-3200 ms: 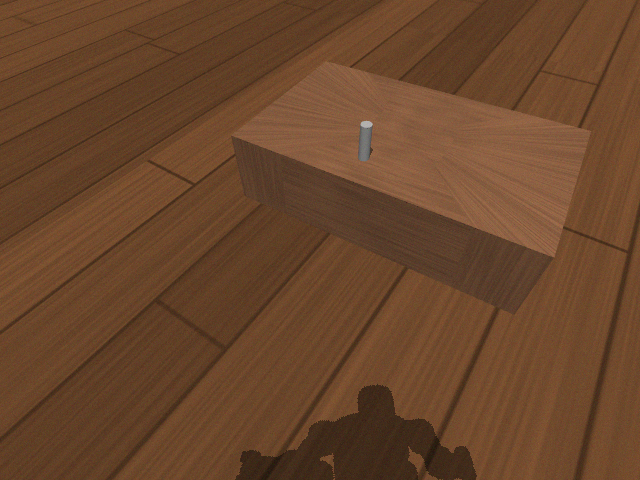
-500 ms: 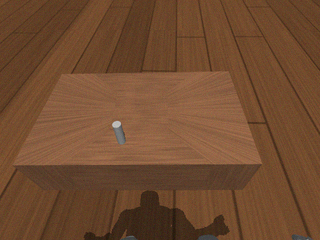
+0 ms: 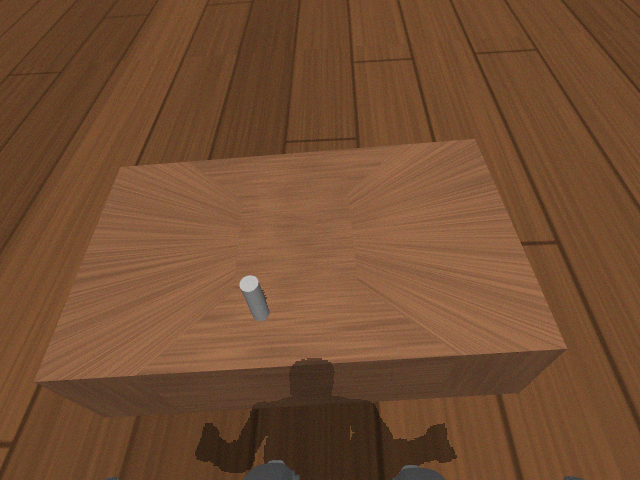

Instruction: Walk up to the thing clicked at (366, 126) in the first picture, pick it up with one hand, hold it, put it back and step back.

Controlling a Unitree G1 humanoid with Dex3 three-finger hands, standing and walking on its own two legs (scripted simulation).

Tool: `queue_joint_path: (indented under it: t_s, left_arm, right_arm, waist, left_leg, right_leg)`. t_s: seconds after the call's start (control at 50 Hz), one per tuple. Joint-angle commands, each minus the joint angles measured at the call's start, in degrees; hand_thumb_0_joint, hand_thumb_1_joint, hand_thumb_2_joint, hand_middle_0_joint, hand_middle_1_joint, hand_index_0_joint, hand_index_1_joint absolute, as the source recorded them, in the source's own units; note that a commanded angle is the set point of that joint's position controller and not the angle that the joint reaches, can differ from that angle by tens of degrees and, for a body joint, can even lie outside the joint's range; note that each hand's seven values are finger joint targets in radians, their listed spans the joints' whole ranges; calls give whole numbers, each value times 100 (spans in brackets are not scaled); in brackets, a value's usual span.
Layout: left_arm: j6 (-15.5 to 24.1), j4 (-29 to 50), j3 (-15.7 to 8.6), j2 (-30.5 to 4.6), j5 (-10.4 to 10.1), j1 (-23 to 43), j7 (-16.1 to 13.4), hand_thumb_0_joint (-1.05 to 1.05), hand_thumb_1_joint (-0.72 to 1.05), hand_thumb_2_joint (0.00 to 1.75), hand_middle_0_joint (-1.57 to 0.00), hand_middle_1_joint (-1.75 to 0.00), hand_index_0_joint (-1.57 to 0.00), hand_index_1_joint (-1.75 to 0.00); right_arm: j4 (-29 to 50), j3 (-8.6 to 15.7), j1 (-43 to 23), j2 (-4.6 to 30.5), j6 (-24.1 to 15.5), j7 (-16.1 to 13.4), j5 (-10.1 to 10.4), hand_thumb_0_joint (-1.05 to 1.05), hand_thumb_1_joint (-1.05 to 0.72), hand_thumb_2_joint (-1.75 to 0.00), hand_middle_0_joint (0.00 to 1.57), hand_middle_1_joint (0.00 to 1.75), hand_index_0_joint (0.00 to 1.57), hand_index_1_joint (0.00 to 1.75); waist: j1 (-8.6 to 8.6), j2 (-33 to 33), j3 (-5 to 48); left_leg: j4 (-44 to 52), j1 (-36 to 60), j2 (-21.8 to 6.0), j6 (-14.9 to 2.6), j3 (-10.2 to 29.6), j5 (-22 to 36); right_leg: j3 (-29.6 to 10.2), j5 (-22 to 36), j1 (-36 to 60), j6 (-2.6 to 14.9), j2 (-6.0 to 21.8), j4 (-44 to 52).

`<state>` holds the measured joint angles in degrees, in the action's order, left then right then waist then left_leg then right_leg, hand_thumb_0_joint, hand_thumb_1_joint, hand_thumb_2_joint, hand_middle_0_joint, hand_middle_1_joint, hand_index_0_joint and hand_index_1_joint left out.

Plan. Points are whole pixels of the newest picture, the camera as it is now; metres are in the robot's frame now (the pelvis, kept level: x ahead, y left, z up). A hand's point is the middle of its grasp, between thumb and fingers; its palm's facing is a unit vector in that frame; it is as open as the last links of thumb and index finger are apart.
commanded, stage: walk up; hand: left
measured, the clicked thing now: (255, 299) +0.55 +0.20 -0.35
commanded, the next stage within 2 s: stand in 1.18 s
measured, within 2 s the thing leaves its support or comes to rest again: neither
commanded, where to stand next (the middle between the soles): +0.10 +0.00 m, yaw +0 degrees
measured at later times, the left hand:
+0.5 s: hand out of the picture +0.07 +0.28 -0.14, palm faces -0.01 -0.94 -0.35, open 7.4 cm
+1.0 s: hand out of the picture +0.13 +0.27 -0.12, palm faces -0.02 -0.95 -0.32, open 7.4 cm
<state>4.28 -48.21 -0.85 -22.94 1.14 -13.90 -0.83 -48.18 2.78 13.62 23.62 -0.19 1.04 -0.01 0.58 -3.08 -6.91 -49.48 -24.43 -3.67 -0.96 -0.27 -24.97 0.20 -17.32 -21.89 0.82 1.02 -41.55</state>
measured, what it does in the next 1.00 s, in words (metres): steps on the spot: left foot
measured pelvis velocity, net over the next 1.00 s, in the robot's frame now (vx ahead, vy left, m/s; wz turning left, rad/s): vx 0.03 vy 0.02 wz -0.01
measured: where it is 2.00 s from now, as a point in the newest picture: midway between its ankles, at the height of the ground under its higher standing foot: outside the picture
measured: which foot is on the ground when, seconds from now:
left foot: up 0.00-0.02, down 0.04-1.00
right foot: down 0.00-1.00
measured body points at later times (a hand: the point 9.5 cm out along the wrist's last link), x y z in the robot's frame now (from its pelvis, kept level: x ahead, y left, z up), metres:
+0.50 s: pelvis +0.02 +0.02 +0.02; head +0.04 +0.03 +0.46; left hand +0.07 +0.33 -0.12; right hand +0.14 -0.29 -0.10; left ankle +0.06 +0.16 -0.71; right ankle +0.05 -0.12 -0.71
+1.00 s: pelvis +0.03 +0.02 +0.03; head +0.05 +0.02 +0.48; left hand +0.13 +0.31 -0.10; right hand +0.10 -0.29 -0.10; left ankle +0.06 +0.16 -0.71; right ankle +0.05 -0.12 -0.71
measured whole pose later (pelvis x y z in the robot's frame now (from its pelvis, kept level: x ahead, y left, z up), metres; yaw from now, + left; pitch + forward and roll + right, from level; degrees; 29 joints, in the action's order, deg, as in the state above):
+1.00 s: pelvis +0.03 +0.02 +0.03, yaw -1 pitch -2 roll +0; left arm -0.2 -66.4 -1.4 -19.5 0.3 -2.4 1.3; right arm -67.0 0.2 4.4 20.5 -1.1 0.5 -0.3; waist -0.4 -0.1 -3.8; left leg -20.0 -9.7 -3.3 2.3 -2.1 -8.6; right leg -1.1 -9.8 -9.5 -1.6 1.6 -21.0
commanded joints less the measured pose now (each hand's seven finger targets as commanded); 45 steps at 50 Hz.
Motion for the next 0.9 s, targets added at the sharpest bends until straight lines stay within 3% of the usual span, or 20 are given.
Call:
queue_joint_path:
  t_s: [0.0,0.02,0.04,0.06,0.08,0.1,0.12,0.14,0.16,0.18,0.2,0.26,0.34,0.38,0.52,0.72,0.8,0.88]
  left_arm:
    - [-126,305,-349,-1238,-93,356,-63,0,90,90,-20,-30,-20,-30]
    - [-176,313,-289,-1004,-127,322,-50,0,90,90,-20,-30,-20,-30]
    - [-241,213,-292,-984,-150,77,-67,0,90,90,-20,-30,-20,-30]
    - [-294,-30,-396,-1286,-97,139,-91,0,90,90,-20,-30,-20,-30]
    - [-288,-159,-421,-1264,-92,31,-58,0,90,90,-20,-30,-20,-30]
    - [-275,-280,-409,-1177,-86,-31,-32,0,90,90,-20,-30,-20,-30]
    - [-253,-381,-420,-1188,-70,-46,-11,0,90,90,-20,-30,-20,-30]
    - [-223,-398,-442,-1271,-54,45,11,0,90,90,-20,-30,-20,-30]
    - [-224,-410,-421,-1323,-51,212,38,0,90,90,-20,-30,-20,-30]
    - [-247,-427,-383,-1261,-72,386,61,0,90,90,-20,-30,-20,-30]
    - [-267,-504,-330,-1156,-91,390,72,0,90,90,-20,-30,-20,-30]
    - [-296,-750,-290,-1104,-98,405,85,0,90,90,-20,-30,-20,-30]
    - [-267,-968,-261,-1146,-114,583,92,0,90,90,-20,-30,-20,-30]
    - [-260,-1042,-231,-1139,-126,741,96,0,90,90,-20,-30,-20,-30]
    - [-243,-1293,-198,-1058,-127,1018,90,0,90,90,-20,-30,-20,-30]
    - [-320,-1514,-224,-950,-93,1320,126,0,90,90,-20,-30,-20,-30]
    - [-330,-1517,-244,-891,-98,1312,143,0,90,90,-20,-30,-20,-30]
    - [-337,-1525,-258,-882,-95,1339,140,0,90,90,-20,-30,-20,-30]
  right_arm:
    - [-153,353,824,1019,-201,-151,-34,0,-90,-90,20,30,20,30]
    - [-117,384,635,1281,-243,-182,-102,0,-90,-90,20,30,20,30]
    - [69,401,144,1699,-283,-180,-63,0,-90,-90,20,30,20,30]
    - [85,430,-255,1827,-274,-156,-42,0,-90,-90,20,30,20,30]
    - [87,356,-548,1654,-268,-163,-62,0,-90,-90,20,30,20,30]
    - [65,294,-743,1554,-264,-175,-64,0,-90,-90,20,30,20,30]
    - [-10,258,-749,1473,-244,-169,-45,0,-90,-90,20,30,20,30]
    - [-104,214,-632,1369,-249,-162,-15,0,-90,-90,20,30,20,30]
    - [-189,182,-604,1297,-243,-157,-3,0,-90,-90,20,30,20,30]
    - [-281,155,-550,1256,-244,-151,-12,0,-90,-90,20,30,20,30]
    - [-348,135,-649,1254,-257,-146,-22,0,-90,-90,20,30,20,30]
    - [-442,94,-979,1281,-286,-139,-47,0,-90,-90,20,30,20,30]
    - [-611,21,-1118,1126,-269,-145,14,0,-90,-90,20,30,20,30]
    - [-711,4,-1154,1076,-247,-139,31,0,-90,-90,20,30,20,30]
    - [-1089,-31,-1246,987,-206,-124,55,0,-90,-90,20,30,20,30]
    - [-1432,-53,-1417,924,-189,-96,-23,0,-90,-90,20,30,20,30]
    - [-1456,-71,-1372,906,-232,-98,-27,0,-90,-90,20,30,20,30]
    - [-1454,-65,-1358,908,-252,-117,-25,0,-90,-90,20,30,20,30]
  waist:
    - [-351,959,913]
    - [-281,276,877]
    - [-54,-391,879]
    - [-60,-431,655]
    - [144,-241,545]
    - [206,-258,537]
    - [206,-359,513]
    - [128,-358,587]
    - [11,-258,604]
    - [-67,-250,609]
    - [-13,-377,659]
    - [86,-367,771]
    - [52,-82,813]
    - [-12,13,788]
    - [-76,369,1077]
    - [-49,527,763]
    - [-18,386,899]
    - [-25,360,996]
  left_leg:
    - [1561,1528,180,-54,-208,1595]
    - [1914,1522,-474,-247,688,1632]
    - [2525,748,-1620,-939,2294,967]
    - [2648,-17,-1853,-1334,2454,614]
    - [2495,-248,-1560,-1181,2019,557]
    - [2280,-256,-1187,-899,1512,520]
    - [2107,-209,-883,-562,1149,573]
    - [1905,-198,-677,-362,920,750]
    - [1982,-73,-480,-262,797,253]
    - [2234,165,-453,-239,821,-165]
    - [2409,342,-551,-246,952,-261]
    - [2584,428,-743,-368,1039,140]
    - [2341,723,-533,-214,659,1040]
    - [2408,959,-438,-140,546,1008]
    - [2503,1572,-392,-80,317,1742]
    - [3118,1643,-375,54,305,1223]
    - [3293,1558,-396,80,330,1254]
    - [3302,1573,-427,80,298,1664]
  right_leg:
    - [-588,1385,-577,638,648,143]
    - [-430,661,-906,393,363,-230]
    - [-107,-382,-562,119,-43,-758]
    - [-165,-1291,18,111,43,-1063]
    - [-189,-1071,304,147,62,-815]
    - [-143,-626,427,195,95,-281]
    - [-178,-65,562,242,143,191]
    - [-501,260,646,300,315,500]
    - [-769,149,443,351,424,684]
    - [-733,17,315,343,404,675]
    - [-611,-10,331,286,330,662]
    - [-325,208,661,167,226,733]
    - [-597,889,804,216,423,1167]
    - [-667,900,687,212,489,1386]
    - [-710,1216,911,150,641,1891]
    - [-728,390,895,73,644,2593]
    - [-635,731,1198,44,616,2514]
    - [-562,1174,1410,12,609,2449]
